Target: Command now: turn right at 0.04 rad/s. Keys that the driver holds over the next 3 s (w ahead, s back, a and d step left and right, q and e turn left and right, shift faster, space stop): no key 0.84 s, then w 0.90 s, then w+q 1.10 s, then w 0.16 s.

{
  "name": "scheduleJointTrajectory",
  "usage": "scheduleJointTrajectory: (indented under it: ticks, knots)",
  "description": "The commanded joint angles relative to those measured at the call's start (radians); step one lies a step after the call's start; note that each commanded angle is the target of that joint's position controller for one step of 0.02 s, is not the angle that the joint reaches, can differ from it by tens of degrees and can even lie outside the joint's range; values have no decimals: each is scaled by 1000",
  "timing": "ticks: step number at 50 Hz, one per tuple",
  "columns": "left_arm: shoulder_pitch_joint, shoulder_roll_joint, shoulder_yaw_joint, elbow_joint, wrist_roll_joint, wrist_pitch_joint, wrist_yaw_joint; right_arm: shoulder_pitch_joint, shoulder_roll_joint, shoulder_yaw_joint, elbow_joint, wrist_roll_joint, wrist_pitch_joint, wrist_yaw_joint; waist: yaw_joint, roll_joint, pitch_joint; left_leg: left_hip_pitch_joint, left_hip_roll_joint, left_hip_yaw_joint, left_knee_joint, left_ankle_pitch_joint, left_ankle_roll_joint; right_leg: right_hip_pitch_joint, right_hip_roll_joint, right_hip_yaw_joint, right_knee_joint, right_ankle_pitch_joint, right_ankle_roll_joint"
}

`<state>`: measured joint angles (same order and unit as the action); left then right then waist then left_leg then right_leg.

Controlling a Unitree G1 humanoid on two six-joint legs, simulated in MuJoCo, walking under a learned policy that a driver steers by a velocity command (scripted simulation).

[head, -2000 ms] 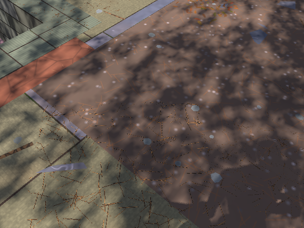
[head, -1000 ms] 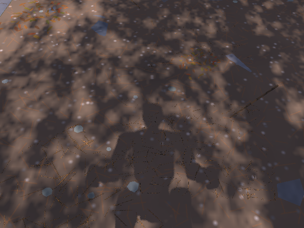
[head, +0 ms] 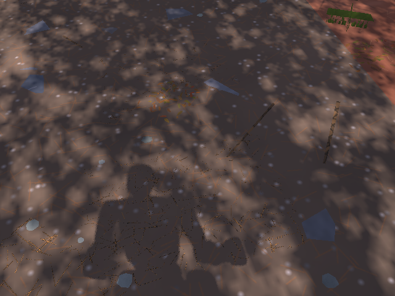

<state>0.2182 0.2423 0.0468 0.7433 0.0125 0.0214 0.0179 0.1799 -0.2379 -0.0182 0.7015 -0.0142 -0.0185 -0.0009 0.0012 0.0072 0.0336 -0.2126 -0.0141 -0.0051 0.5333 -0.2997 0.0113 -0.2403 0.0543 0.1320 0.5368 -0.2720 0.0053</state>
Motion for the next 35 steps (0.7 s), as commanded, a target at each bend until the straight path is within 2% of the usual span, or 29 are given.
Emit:
scheduleJointTrajectory:
  ticks: [1,16,35]
  knots:
    - [-21,106,25,-56,-1,-15,8,-13,-104,-27,-66,1,-15,-1,-7,-26,-54,0,66,-64,-86,133,25,23,-70,69,-75,187,-24]
    - [-13,90,24,31,-4,-7,26,35,-100,-21,-5,5,-23,-7,-1,-6,-33,-20,61,-67,-117,127,26,64,-66,57,-75,215,-9]
    - [1,91,22,228,-9,-10,38,85,-110,-13,126,9,-21,-14,-3,1,-5,7,65,-86,-179,131,48,71,-63,33,-116,203,17]
